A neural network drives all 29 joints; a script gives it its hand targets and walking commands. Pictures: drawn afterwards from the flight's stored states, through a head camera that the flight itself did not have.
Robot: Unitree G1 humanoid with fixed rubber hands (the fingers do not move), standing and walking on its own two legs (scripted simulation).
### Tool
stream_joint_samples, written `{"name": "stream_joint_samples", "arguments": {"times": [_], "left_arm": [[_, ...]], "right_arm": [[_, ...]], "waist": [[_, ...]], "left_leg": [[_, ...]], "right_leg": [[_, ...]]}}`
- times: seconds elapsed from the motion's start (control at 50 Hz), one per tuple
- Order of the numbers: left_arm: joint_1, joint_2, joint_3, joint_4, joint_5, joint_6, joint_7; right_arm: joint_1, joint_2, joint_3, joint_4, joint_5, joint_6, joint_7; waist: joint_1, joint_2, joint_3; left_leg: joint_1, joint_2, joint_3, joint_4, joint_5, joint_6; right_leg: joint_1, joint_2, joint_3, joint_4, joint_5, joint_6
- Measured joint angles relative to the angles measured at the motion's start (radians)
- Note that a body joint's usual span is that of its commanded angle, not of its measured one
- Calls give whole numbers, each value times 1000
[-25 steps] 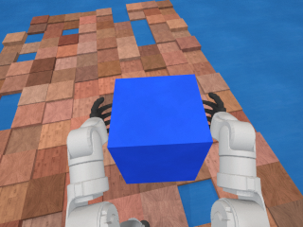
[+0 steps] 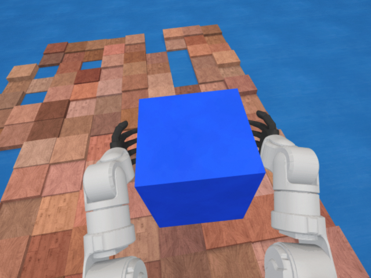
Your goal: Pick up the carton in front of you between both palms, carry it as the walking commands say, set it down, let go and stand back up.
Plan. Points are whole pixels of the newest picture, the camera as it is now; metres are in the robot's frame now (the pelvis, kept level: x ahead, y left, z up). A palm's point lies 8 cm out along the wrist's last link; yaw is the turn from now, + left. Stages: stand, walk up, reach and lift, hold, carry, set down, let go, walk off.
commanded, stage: carry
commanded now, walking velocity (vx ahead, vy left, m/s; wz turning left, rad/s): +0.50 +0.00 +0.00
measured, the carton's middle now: (195, 163) +0.35 +0.01 +0.05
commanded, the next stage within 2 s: none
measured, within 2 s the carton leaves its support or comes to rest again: neither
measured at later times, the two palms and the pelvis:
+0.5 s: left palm (142, 79) +0.67 +0.18 +0.06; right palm (237, 79) +0.64 -0.12 +0.07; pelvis +0.32 +0.06 -0.01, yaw +0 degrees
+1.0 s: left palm (136, 27) +0.98 +0.24 +0.09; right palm (210, 20) +1.01 -0.06 +0.10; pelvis +0.67 +0.05 -0.01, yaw +4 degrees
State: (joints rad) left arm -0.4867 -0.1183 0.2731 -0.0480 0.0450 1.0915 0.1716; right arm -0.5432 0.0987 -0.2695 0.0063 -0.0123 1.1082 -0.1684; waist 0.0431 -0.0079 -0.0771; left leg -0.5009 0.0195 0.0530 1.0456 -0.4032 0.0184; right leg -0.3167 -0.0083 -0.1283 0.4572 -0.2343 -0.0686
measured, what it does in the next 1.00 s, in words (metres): walks ahead: left foot, then right foot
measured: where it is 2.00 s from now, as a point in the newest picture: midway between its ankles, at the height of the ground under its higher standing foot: (187, 128)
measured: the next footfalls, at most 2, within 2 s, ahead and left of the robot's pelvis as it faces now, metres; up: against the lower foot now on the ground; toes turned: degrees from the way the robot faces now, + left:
left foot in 0.28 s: +0.35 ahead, +0.10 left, -0.01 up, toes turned +7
right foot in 0.74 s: +0.65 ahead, -0.05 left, +0.00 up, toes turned -5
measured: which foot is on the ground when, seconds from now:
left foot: up 0.00-0.26, down 0.28-0.76, up 0.78-1.00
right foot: down 0.00-0.28, up 0.30-0.72, down 0.74-1.00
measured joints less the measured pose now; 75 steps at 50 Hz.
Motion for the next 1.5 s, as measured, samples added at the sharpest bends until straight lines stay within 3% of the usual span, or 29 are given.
{"name": "stream_joint_samples", "arguments": {"times": [0.12, 0.22, 0.26, 0.28, 0.34, 0.4, 0.56, 0.68, 0.74, 0.76, 0.78, 0.8, 0.84, 0.88, 0.96, 1.08, 1.14, 1.2, 1.24, 1.38, 1.46, 1.5], "left_arm": [[-43, 25, 5, 55, -38, -33, -2], [-60, 22, -6, 90, -36, -42, -2], [-58, 21, -2, 90, -31, -38, -3], [-56, 27, -1, 90, -30, -39, -4], [-42, 34, 9, 104, -26, -44, -11], [-12, -4, 30, 100, 7, -42, -14], [33, -31, 8, 2, 28, -100, -23], [47, -13, -11, -54, 22, -87, -17], [16, 7, -31, -37, 15, -81, -7], [8, 6, -37, -19, 14, -83, -5], [-7, 7, -43, 0, 11, -75, -4], [-22, 6, -49, 22, 3, -66, -2], [-27, 1, -62, 45, -7, -50, 18], [-15, 1, -62, 48, -16, -36, 26], [-19, 9, -40, 75, -34, -36, 19], [-4, 4, -43, 67, -20, -44, 1], [-4, 38, -39, 61, -31, -34, -2], [-7, 48, -18, 78, -39, -20, -4], [-3, 31, 7, 82, -35, -22, -5], [14, -21, 29, 29, 8, -86, -2], [24, -11, 13, -9, 19, -86, -2], [11, -9, 2, -2, 23, -90, -4]], "right_arm": [[3, 35, -26, -29, -56, -19, -9], [31, 30, -26, -47, -65, -23, -1], [27, 26, -21, -32, -64, -24, 6], [22, 27, -17, -18, -64, -31, 10], [28, 32, -2, 25, -62, -54, 15], [63, 31, -5, 41, -47, -62, 15], [83, 13, 14, -7, 12, -129, 15], [71, 8, 38, -40, 11, -117, 15], [49, -8, 40, -49, 6, -99, 15], [45, -21, 39, -45, 9, -90, 15], [41, -30, 33, -42, 10, -76, 13], [44, -39, 25, -39, 9, -67, 10], [65, -41, 7, -50, 14, -45, 5], [77, -18, -13, -55, 5, -31, 8], [77, 24, -39, -44, -32, -34, 18], [111, 31, -20, -77, -52, -35, 33], [95, 41, 5, -37, -64, -57, 33], [84, 35, 28, 3, -56, -54, 15], [91, 31, 34, 11, -40, -54, 4], [55, -4, 34, 18, 15, -99, -3], [33, -15, 50, 19, 27, -104, -3], [25, -28, 48, 12, 32, -99, -3]], "waist": [[45, 4, -11], [26, 16, -20], [-1, 25, -18], [-22, 24, -19], [-81, 3, 5], [-106, 5, 31], [-126, 18, 70], [-107, 17, 15], [-61, 19, -2], [-37, 45, 4], [-19, 50, 12], [-3, 47, 16], [18, 51, 28], [36, 45, 30], [43, 26, 18], [9, 15, -24], [-38, -8, -67], [-71, 6, -54], [-93, 7, -42], [-156, 12, 9], [-141, 21, 4], [-111, 34, 2]], "left_leg": [[-125, 9, 28, -242, 150, -6], [-95, -8, 90, -496, 327, 12], [-25, -18, 120, -581, 363, 36], [-13, -23, 118, -562, 354, 67], [-9, -45, 122, -461, 239, 124], [65, -53, 123, -508, 199, 121], [258, -53, 92, -629, 172, 108], [426, -52, 56, -687, 61, 73], [443, -36, 60, -526, -32, 53], [417, -6, 62, -405, -14, 44], [369, -10, 36, -245, 12, 32], [299, -26, 1, -68, -18, 21], [164, -44, -47, 186, -48, 24], [57, -45, -55, 230, -32, 32], [-71, 3, -36, -49, 85, 28], [25, 26, 12, -615, 530, 16], [51, -11, 49, -545, 275, 49], [45, -10, 66, -475, 235, 67], [76, -12, 73, -485, 176, 63], [234, -6, 65, -575, 100, 36], [338, 22, 65, -581, 18, -4], [329, 53, 53, -448, -41, -20]], "right_leg": [[149, -3, 12, -123, -41, 22], [273, -6, 10, -120, -151, 76], [284, -9, 11, 0, -217, 126], [248, -16, 20, 130, -249, 134], [36, -7, 115, 606, -251, 90], [-140, -14, 122, 750, -170, 63], [-394, -34, 79, 587, -48, 42], [-357, -15, 20, 262, 118, 23], [-263, 25, -35, 124, 246, -16], [-241, 40, -59, 125, 357, -55], [-226, 31, -81, 139, 502, -104], [-223, 25, -86, 184, 500, -135], [-178, 31, -87, 224, 372, -143], [-122, 33, -79, 204, 302, -125], [-30, 22, -68, 146, 261, -107], [105, -2, -43, 217, 69, -41], [42, -20, 37, 461, -137, 6], [-114, 18, 87, 711, -262, 22], [-205, 13, 84, 728, -251, 29], [-359, -37, 72, 408, -67, 42], [-286, -21, 16, 144, 92, 32], [-233, 1, -18, 99, 173, 1]]}}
